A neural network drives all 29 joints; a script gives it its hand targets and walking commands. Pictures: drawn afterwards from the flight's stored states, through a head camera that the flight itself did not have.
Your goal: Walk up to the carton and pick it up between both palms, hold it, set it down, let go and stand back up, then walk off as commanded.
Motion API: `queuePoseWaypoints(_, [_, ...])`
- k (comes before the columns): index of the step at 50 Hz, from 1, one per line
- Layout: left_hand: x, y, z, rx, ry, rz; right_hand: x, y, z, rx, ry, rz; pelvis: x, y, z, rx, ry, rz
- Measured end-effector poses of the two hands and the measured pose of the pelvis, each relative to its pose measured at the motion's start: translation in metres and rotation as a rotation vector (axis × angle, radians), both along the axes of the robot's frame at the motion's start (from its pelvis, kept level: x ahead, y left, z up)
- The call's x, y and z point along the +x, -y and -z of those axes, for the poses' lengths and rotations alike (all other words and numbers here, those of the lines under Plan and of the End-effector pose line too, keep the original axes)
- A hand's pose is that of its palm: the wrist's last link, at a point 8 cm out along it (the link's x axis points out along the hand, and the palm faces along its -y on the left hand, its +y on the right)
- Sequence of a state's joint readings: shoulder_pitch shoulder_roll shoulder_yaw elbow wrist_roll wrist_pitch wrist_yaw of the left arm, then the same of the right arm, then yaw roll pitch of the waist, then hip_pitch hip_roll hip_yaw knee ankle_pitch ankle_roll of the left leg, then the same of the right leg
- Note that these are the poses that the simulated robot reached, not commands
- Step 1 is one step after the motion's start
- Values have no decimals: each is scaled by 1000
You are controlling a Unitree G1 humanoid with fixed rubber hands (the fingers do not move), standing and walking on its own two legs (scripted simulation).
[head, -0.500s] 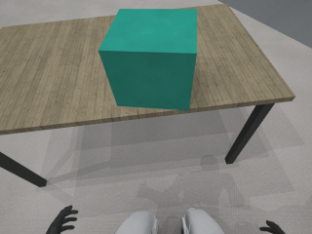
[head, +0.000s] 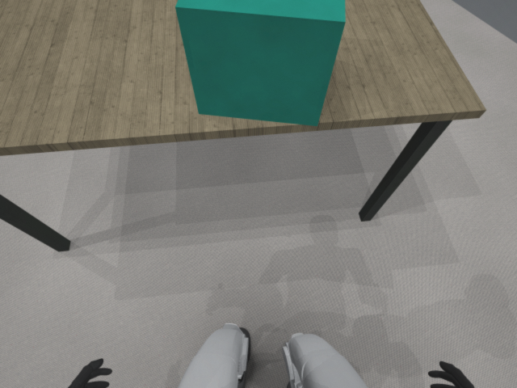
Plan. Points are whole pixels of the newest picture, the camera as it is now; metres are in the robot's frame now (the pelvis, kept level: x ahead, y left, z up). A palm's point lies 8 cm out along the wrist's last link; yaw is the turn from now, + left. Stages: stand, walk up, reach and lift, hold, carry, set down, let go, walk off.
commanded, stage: walk off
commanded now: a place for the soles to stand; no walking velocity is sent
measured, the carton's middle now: (265, 35) +0.73 +0.00 +0.05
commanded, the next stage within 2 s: none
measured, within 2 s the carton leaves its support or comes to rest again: neither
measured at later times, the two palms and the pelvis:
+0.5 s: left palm out of the picture -0.07 +0.18 -0.07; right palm out of the picture -0.09 -0.40 -0.15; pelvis -0.17 -0.11 -0.01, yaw -1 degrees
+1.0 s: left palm out of the picture -0.28 +0.18 -0.11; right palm out of the picture -0.29 -0.42 -0.10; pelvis -0.34 -0.12 +0.00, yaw +1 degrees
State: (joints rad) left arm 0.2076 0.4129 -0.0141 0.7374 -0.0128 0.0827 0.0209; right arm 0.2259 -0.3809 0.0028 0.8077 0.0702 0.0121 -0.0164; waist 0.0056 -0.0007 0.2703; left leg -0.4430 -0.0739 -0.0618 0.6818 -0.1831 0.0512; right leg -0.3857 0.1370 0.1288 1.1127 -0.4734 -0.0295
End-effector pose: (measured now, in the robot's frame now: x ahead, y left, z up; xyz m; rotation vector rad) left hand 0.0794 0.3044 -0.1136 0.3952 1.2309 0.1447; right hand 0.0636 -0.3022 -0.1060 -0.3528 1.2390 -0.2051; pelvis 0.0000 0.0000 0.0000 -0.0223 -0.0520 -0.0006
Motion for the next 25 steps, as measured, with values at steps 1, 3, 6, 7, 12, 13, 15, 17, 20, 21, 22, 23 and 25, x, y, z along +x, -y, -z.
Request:
queuePoseWaypoints(1, [-4,4,0,3,5,3,-6,4,1,3,5,2,-6,4,1,3,5,3])
queuePoseWaypoints(3, [-13,13,-1,8,17,10,-18,13,5,9,18,9,-18,13,3,8,16,9])
queuePoseWaypoints(6, [-28,30,-1,15,36,24,-39,29,12,20,42,20,-39,30,9,20,31,22])
queuePoseWaypoints(7, [-34,37,-1,17,43,29,-46,35,16,26,48,24,-47,37,11,27,30,25])
queuePoseWaypoints(12, [-76,73,-3,25,76,37,-79,64,40,67,70,36,-88,71,23,52,59,31])
queuePoseWaypoints(13, [-86,81,-5,24,82,27,-85,68,41,74,72,37,-95,76,22,61,73,28])
queuePoseWaypoints(15, [-103,93,-13,24,98,8,-94,74,41,89,84,33,-108,84,18,83,88,19])
queuePoseWaypoints(17, [-116,102,-21,30,117,0,-104,78,42,106,96,26,-121,91,15,100,98,12])
queuePoseWaypoints(20, [-130,111,-30,47,146,4,-121,85,41,120,109,26,-140,100,11,112,111,12])
queuePoseWaypoints(21, [-134,114,-32,51,156,6,-126,88,41,123,112,26,-146,103,11,115,116,12])
queuePoseWaypoints(22, [-137,116,-35,54,167,8,-132,90,41,125,116,26,-152,105,10,117,120,12])
queuePoseWaypoints(23, [-140,118,-37,56,177,11,-138,92,41,128,119,26,-158,107,10,119,124,12])
queuePoseWaypoints(25, [-146,121,-40,60,197,15,-150,94,41,130,120,24,-171,110,9,123,128,10])
